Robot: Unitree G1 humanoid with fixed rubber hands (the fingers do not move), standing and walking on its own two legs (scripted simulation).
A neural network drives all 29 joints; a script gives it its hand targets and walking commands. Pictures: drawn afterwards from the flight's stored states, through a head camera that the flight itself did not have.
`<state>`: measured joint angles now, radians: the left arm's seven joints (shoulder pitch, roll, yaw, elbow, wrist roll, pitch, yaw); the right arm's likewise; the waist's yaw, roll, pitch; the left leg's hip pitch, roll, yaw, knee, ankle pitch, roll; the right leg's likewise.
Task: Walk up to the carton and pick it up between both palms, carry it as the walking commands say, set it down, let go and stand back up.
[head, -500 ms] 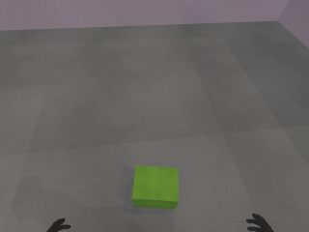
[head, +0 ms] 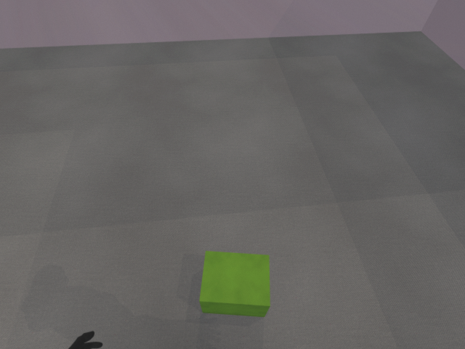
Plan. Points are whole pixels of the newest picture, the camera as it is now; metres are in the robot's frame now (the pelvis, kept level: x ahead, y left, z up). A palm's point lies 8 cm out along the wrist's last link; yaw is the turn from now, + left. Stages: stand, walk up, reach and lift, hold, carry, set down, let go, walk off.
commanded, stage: walk up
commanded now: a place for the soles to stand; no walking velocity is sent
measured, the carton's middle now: (235, 284) +0.42 +0.00 -0.68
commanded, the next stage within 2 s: none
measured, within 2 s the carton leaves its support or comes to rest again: neither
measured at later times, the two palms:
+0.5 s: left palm out of the picture +0.08 +0.29 -0.13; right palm out of the picture +0.09 -0.30 -0.12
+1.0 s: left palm out of the picture +0.03 +0.28 -0.14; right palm out of the picture +0.11 -0.31 -0.13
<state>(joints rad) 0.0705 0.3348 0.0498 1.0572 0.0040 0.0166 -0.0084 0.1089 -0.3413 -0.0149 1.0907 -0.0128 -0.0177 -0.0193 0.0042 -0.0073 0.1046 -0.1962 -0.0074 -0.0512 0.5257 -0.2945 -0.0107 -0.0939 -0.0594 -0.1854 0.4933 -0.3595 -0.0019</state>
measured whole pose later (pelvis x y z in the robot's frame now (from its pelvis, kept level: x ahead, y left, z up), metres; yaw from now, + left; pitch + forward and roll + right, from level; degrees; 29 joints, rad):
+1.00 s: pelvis -0.01 -0.02 -0.02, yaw +3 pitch -3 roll +1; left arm 0.15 0.35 0.06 1.00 0.00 0.03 -0.01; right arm 0.09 -0.33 -0.01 1.02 -0.02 -0.03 -0.03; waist 0.05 -0.04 0.12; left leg -0.27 0.00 -0.03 0.66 -0.34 -0.02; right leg -0.18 -0.05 -0.13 0.69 -0.45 -0.03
